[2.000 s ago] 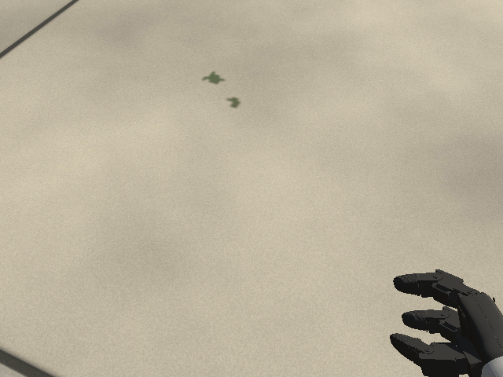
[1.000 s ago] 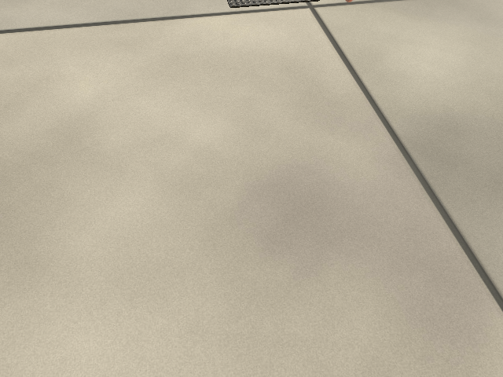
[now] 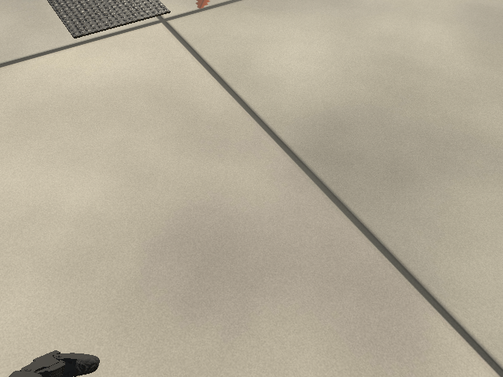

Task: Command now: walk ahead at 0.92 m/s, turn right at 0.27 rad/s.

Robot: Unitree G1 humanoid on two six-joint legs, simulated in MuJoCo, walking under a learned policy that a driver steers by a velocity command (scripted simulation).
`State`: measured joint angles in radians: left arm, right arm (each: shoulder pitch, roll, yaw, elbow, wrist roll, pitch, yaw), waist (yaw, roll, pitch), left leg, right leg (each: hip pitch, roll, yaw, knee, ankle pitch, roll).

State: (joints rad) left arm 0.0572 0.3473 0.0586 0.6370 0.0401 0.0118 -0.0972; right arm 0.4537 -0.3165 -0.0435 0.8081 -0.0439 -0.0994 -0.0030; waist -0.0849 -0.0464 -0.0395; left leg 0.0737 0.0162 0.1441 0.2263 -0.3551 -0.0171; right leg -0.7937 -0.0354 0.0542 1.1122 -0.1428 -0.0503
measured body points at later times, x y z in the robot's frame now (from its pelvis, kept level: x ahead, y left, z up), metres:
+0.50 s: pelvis +0.40 -0.04 -0.01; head +0.44 -0.03 +0.44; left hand +0.32 +0.22 -0.14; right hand +0.62 -0.25 -0.11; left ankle +0.59 +0.07 -0.70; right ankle +0.25 -0.14 -0.73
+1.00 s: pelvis +0.55 -0.04 +0.00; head +0.55 -0.05 +0.45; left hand +0.56 +0.21 -0.14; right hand +0.65 -0.27 -0.15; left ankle +0.60 +0.05 -0.73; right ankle +0.59 -0.15 -0.73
